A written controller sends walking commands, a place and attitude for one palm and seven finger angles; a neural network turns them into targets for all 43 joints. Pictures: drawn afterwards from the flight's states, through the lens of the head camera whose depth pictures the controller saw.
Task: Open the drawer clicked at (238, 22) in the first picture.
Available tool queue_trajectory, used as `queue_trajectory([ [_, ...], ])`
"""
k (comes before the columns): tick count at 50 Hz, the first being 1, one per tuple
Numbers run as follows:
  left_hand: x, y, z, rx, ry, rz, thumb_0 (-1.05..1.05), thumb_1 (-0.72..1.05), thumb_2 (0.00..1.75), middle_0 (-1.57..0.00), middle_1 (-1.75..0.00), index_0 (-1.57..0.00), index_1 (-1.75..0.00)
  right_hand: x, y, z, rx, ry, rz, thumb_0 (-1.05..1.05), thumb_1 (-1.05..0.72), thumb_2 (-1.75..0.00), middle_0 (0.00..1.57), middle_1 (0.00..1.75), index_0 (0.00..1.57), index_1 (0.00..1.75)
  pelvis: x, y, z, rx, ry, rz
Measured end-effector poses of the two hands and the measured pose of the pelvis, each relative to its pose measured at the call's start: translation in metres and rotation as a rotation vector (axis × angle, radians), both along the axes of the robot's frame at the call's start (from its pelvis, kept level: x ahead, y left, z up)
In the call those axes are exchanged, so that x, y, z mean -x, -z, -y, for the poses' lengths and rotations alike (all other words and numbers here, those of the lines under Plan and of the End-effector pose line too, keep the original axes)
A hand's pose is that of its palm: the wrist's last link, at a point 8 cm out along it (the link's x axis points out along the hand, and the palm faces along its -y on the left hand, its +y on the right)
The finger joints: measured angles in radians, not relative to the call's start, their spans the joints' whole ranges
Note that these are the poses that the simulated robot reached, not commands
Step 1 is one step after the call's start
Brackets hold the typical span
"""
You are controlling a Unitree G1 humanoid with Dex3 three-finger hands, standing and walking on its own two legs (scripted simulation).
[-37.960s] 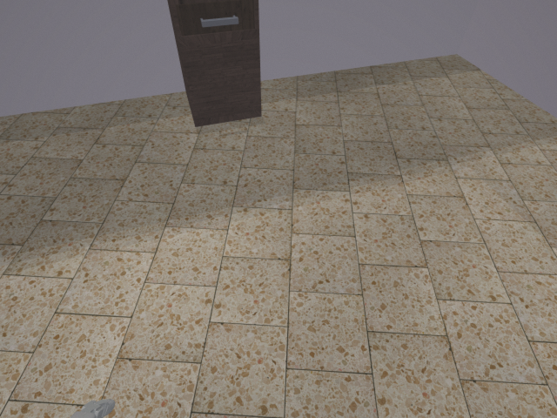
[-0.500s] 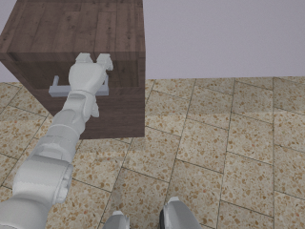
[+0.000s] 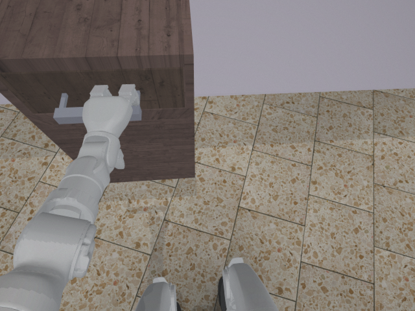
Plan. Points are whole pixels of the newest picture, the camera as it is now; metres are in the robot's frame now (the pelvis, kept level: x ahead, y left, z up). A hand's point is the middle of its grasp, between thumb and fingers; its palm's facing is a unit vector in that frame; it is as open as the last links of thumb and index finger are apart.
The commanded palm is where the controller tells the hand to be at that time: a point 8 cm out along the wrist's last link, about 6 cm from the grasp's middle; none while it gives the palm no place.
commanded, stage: lower the fingers behind the handle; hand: left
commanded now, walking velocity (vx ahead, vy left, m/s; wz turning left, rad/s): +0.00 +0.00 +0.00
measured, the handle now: (100, 105) +0.57 +0.20 -0.05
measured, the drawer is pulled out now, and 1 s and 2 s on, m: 0.00 0.00 0.00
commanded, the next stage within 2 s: close the thumb around the handle in 1.00 s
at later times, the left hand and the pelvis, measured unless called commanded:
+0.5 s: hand (108, 126) +0.50 +0.17 -0.03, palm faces -0.07 +0.02 -1.00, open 14.0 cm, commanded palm +0.48 +0.17 -0.01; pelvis -0.02 -0.01 -0.02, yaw +1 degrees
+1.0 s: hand (113, 131) +0.50 +0.17 -0.06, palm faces -0.09 -0.01 -1.00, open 14.1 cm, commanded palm +0.48 +0.17 -0.02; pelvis -0.03 +0.00 -0.04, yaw +0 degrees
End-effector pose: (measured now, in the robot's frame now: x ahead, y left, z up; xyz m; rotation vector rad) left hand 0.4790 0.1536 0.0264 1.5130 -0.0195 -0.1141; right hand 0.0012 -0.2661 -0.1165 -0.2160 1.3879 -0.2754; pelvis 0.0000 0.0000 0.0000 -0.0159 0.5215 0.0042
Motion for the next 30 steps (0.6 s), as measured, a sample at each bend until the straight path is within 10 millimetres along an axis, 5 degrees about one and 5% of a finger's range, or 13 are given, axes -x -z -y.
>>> queue_trajectory([
  [6, 0.005, 0.008, -0.003, -0.041, -0.06, 0.11, 0.0, -0.49, 0.3, -0.3, -1.22, -0.32, -1.2, -0.001, 0.017, -0.001, -0.033, -0.006, -0.019, 0.01, -0.91, -0.9, 0.2, 0.3, 0.2, 0.3, 0.009, 0.009, 0.0, -0.007, 0.004, -0.012],
  [14, -0.004, 0.001, -0.006, -0.093, -0.174, 0.007, 0.0, -0.49, 0.3, -0.31, -1.21, -0.3, -1.21, -0.001, 0.019, -0.006, -0.066, -0.003, 0.003, 0.01, -0.91, -0.9, 0.2, 0.3, 0.21, 0.3, 0.017, 0.004, 0.006, -0.014, 0.0, -0.001],
  [30, -0.004, 0.008, -0.014, -0.073, -0.078, 0.053, 0.0, -0.49, 0.3, -0.26, -1.26, -0.29, -1.2, 0.026, 0.035, 0.015, -0.009, -0.023, -0.019, 0.01, -0.91, -0.9, 0.2, 0.3, 0.21, 0.3, 0.028, 0.034, 0.011, -0.009, -0.011, -0.037],
])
